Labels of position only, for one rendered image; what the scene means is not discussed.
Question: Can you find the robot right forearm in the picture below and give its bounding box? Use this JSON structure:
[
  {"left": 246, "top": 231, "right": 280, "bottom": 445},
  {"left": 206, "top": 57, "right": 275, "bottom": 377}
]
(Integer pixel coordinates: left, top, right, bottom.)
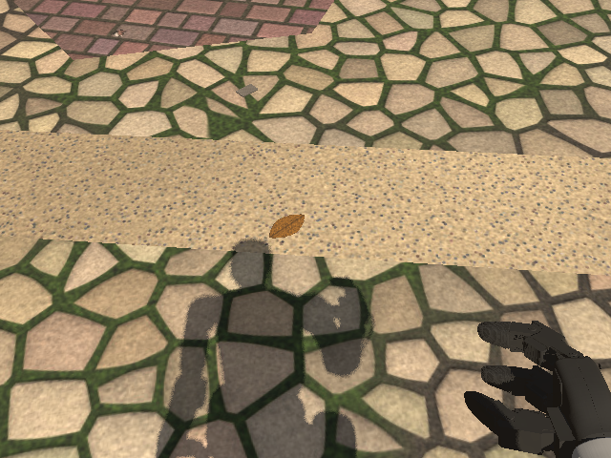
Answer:
[{"left": 572, "top": 437, "right": 611, "bottom": 458}]

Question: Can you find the robot right hand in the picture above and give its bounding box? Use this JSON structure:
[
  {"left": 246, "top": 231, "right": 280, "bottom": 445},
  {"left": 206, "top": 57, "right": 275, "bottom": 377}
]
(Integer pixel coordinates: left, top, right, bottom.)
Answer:
[{"left": 464, "top": 321, "right": 611, "bottom": 458}]

